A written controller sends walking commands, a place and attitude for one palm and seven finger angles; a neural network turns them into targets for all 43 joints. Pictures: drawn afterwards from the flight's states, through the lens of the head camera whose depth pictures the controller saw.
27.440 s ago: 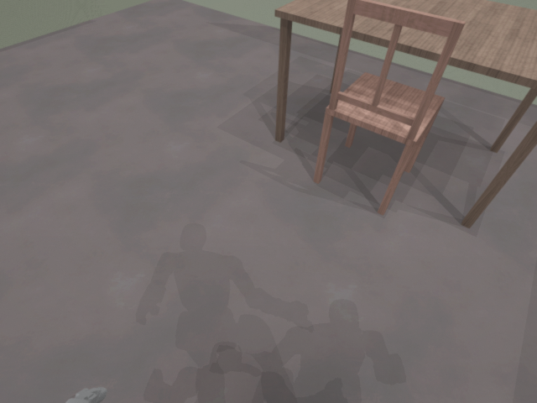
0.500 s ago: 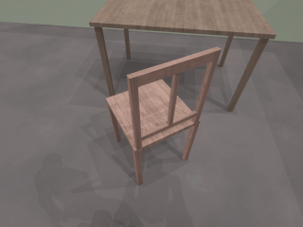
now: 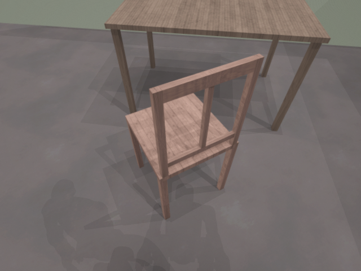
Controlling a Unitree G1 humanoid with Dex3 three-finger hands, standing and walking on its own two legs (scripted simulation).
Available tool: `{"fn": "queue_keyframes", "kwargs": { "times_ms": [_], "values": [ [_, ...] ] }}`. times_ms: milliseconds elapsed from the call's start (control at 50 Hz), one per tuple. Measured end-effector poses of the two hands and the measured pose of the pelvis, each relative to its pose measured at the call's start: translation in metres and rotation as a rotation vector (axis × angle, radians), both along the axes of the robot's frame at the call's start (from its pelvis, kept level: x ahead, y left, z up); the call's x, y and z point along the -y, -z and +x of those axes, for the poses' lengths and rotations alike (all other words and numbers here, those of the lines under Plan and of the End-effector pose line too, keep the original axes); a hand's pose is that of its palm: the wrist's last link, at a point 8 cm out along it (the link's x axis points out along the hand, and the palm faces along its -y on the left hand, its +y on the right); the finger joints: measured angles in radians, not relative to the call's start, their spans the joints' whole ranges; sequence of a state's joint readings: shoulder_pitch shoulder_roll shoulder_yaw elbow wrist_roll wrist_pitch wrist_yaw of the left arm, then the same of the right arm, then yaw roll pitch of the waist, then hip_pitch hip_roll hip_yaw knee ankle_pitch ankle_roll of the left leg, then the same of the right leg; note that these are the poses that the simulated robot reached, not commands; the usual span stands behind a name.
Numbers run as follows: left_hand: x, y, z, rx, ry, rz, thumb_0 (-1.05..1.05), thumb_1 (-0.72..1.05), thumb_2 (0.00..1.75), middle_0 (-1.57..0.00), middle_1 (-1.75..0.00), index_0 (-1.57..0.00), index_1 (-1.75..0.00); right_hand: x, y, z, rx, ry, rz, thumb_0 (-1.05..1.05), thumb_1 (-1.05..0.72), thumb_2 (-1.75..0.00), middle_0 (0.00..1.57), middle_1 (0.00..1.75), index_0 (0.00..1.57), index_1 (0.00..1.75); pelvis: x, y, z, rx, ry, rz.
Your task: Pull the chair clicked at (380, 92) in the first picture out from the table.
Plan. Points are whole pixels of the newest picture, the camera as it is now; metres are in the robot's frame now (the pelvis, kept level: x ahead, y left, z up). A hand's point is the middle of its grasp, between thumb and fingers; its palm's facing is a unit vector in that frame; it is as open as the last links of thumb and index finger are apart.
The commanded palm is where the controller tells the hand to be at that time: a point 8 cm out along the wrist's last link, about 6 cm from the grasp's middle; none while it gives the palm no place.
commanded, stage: stand and wait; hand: left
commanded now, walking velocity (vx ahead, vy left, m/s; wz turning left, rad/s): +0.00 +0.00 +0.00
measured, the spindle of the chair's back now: (205, 119) +0.61 -0.05 -0.08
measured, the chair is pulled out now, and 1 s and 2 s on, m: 0.53 0.53 0.53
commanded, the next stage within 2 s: none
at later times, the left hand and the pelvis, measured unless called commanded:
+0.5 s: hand out of the picture -0.01 +0.16 -0.17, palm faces +0.05 -0.98 -0.17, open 7.3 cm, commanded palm none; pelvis +0.00 +0.00 +0.00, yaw +0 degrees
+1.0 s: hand out of the picture -0.01 +0.16 -0.17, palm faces +0.04 -0.98 -0.17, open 7.3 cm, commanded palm none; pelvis +0.00 +0.00 +0.00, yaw +0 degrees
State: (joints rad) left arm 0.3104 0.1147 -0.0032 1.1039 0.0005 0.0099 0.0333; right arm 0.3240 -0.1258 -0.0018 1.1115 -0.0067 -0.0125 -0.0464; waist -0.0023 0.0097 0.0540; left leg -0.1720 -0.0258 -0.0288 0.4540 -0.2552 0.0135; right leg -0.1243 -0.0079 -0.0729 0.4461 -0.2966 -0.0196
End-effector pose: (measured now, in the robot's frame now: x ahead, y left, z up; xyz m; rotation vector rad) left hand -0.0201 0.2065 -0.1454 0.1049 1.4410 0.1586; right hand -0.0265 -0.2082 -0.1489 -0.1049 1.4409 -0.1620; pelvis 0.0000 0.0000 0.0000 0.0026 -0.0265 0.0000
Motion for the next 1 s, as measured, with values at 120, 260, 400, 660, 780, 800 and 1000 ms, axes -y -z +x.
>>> {"fn": "queue_keyframes", "kwargs": {
  "times_ms": [120,260,400,660,780,800,1000],
  "values": [
    [0.0004,0.0001,0.003,0.005,0.0,0.001,0.0,0.91,0.9,-0.2,-0.3,-0.2,-0.3,0.001,-0.0002,0.002,0.001,0.0,-0.002,0.01,-0.91,-0.9,0.2,0.3,0.2,0.29,0.0008,0.0,0.0013,0.001,-0.001,0.0],
    [0.0007,0.0002,0.0059,0.012,0.0,0.002,0.0,0.91,0.9,-0.2,-0.3,-0.2,-0.3,0.0023,-0.0003,0.0049,0.005,-0.004,-0.003,0.01,-0.91,-0.9,0.2,0.3,0.2,0.29,0.0015,0.0,0.0017,0.002,-0.002,0.0],
    [0.0005,-0.0001,0.0061,0.014,-0.002,0.003,0.0,0.91,0.9,-0.2,-0.3,-0.2,-0.3,0.0035,-0.0003,0.0069,0.009,-0.006,-0.004,0.01,-0.91,-0.9,0.2,0.3,0.2,0.29,0.002,0.0,0.0018,0.003,-0.005,0.0],
    [0.0016,-0.0003,0.0047,0.009,0.001,0.0,0.0,0.91,0.9,-0.2,-0.3,-0.2,-0.3,0.0044,-0.0007,0.0062,0.007,-0.007,-0.005,0.01,-0.91,-0.9,0.2,0.3,0.2,0.29,0.0025,-0.0002,0.0006,0.002,-0.002,0.0],
    [0.0018,-0.0003,0.0049,0.009,0.002,0.0,0.0,0.91,0.9,-0.2,-0.3,-0.2,-0.3,0.0048,-0.0009,0.0044,0.0,-0.005,-0.006,0.01,-0.91,-0.9,0.2,0.3,0.2,0.29,0.0028,-0.0002,0.0008,0.001,-0.002,-0.001],
    [0.0018,-0.0002,0.005,0.009,0.002,0.0,0.0,0.91,0.9,-0.2,-0.3,-0.2,-0.3,0.0048,-0.001,0.0042,0.0,-0.005,-0.006,0.01,-0.91,-0.9,0.2,0.3,0.2,0.29,0.0028,-0.0002,0.0008,0.001,-0.002,-0.001],
    [0.0008,-0.0007,0.0066,0.012,0.002,0.004,0.0,0.92,0.9,-0.2,-0.3,-0.2,-0.3,0.0046,-0.0008,0.0042,0.0,-0.004,-0.005,0.01,-0.91,-0.9,0.2,0.3,0.2,0.29,0.003,-0.0003,0.0009,0.001,-0.001,0.0]
  ]
}}
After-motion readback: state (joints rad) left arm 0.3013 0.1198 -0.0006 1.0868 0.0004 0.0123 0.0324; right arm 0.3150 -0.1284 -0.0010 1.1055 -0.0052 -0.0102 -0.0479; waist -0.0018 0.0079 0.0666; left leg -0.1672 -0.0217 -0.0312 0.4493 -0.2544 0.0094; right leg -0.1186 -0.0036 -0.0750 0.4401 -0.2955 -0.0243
